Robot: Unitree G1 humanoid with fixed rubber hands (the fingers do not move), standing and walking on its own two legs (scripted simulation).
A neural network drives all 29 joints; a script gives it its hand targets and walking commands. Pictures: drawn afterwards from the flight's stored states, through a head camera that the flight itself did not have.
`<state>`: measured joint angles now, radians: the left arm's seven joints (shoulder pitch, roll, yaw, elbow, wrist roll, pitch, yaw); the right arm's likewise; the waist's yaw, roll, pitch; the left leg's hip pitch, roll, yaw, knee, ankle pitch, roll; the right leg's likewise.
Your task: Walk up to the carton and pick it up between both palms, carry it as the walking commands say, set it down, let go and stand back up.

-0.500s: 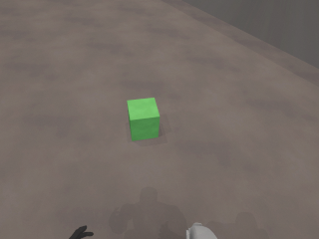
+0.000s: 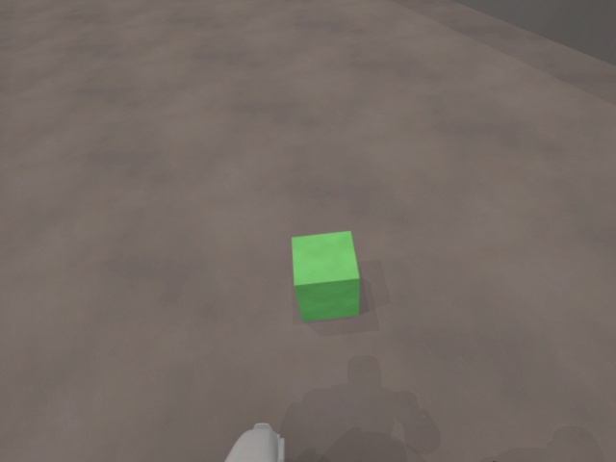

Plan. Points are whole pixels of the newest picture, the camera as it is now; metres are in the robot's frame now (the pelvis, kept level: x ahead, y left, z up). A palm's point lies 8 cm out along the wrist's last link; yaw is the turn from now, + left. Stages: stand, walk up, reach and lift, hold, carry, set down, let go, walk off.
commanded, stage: walk up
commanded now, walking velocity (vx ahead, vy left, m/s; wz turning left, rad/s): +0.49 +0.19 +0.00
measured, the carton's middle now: (325, 277) +0.81 +0.10 -0.66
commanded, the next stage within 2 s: none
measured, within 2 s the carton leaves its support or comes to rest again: neither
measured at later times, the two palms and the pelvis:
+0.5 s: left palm (161, 367) +0.28 +0.32 -0.15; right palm out of the picture +0.15 -0.19 -0.12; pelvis +0.19 +0.07 +0.00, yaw +0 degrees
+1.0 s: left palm (181, 353) +0.30 +0.28 -0.13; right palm (482, 371) +0.31 -0.22 -0.16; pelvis +0.27 +0.03 -0.01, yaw +2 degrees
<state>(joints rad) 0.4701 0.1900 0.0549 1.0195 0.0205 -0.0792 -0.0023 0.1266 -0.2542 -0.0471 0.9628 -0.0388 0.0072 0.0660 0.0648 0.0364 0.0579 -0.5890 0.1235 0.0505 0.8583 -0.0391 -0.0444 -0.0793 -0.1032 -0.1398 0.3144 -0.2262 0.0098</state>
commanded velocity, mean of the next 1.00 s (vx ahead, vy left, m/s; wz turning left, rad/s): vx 0.22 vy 0.01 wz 0.02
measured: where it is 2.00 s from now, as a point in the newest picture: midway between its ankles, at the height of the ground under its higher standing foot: (344, 421)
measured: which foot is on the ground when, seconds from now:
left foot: up 0.00-0.18, down 0.20-0.68, up 0.70-1.00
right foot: down 0.00-0.20, up 0.22-0.66, down 0.68-1.00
